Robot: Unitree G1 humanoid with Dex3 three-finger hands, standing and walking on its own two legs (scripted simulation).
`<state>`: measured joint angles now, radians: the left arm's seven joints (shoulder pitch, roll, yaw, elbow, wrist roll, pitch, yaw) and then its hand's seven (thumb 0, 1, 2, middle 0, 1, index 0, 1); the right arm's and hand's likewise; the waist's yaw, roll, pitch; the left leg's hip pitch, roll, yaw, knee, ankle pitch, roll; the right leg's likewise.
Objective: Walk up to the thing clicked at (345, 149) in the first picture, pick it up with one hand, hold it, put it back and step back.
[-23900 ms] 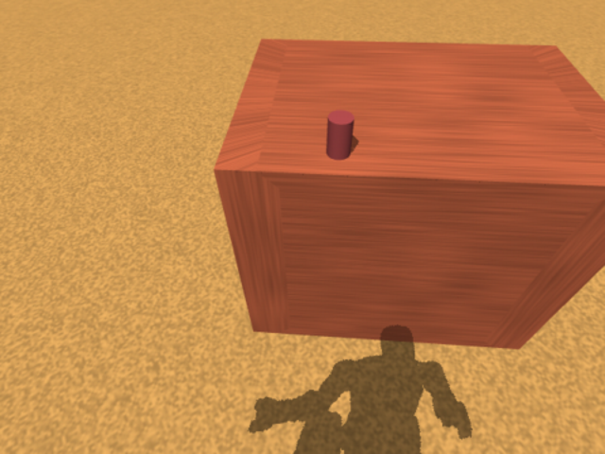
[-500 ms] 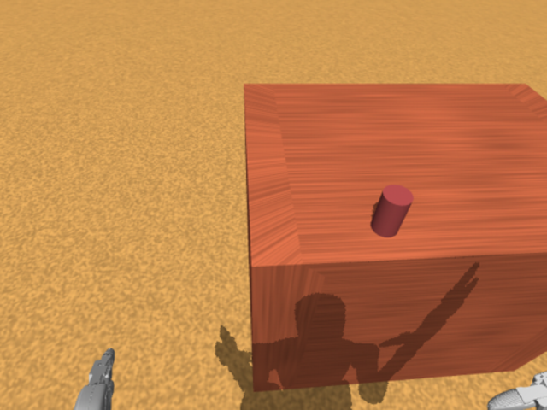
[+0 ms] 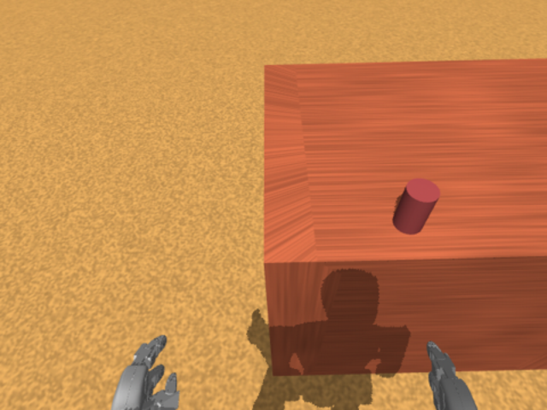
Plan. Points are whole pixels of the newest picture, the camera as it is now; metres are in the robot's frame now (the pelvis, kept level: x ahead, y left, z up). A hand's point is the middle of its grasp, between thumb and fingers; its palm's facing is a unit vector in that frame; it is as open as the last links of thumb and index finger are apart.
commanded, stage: home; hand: right
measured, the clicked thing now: (414, 207) +0.45 -0.21 +0.02
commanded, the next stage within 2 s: none
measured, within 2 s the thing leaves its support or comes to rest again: neither
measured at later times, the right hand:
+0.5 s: hand (418, 396) +0.19 -0.19 -0.12, palm faces -0.04 +0.96 -0.28, open 17.5 cm
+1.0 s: hand out of the picture +0.05 -0.27 -0.15, palm faces -0.07 +0.92 -0.38, open 17.3 cm
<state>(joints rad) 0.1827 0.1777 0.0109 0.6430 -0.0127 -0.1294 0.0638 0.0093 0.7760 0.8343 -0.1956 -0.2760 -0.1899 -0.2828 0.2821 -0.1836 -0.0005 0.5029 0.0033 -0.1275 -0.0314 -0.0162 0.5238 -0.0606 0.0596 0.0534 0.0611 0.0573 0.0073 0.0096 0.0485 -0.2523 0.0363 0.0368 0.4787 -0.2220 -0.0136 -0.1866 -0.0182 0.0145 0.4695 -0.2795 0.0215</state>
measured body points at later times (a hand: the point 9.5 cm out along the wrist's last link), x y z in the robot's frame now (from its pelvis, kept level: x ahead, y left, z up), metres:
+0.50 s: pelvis +0.02 -0.01 +0.00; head +0.04 +0.00 +0.45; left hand +0.15 +0.25 -0.12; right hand +0.19 -0.24 -0.10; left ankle +0.02 +0.13 -0.74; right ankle -0.02 -0.13 -0.74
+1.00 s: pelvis -0.01 -0.01 +0.01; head -0.02 +0.00 +0.46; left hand +0.04 +0.30 -0.13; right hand +0.05 -0.32 -0.12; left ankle +0.02 +0.13 -0.74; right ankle -0.02 -0.13 -0.74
